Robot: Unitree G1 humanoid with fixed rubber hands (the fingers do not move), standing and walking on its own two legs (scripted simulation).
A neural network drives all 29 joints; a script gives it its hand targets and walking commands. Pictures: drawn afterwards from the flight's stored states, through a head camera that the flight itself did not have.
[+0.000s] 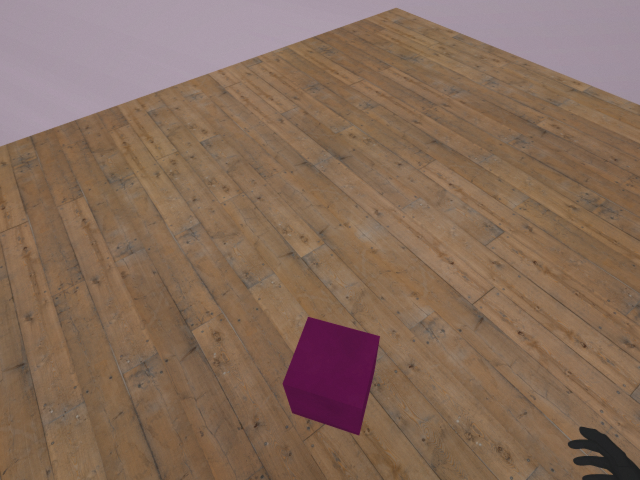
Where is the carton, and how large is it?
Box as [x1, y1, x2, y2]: [283, 317, 379, 434]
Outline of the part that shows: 308,317 283,381 283,386 291,410 293,413 358,434 374,370 379,336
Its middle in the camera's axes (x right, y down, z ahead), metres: +0.04 +0.41 +1.13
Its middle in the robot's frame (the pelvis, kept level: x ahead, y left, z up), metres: +0.49 +0.02 -0.65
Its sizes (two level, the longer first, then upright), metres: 0.210 0.200 0.250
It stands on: the floor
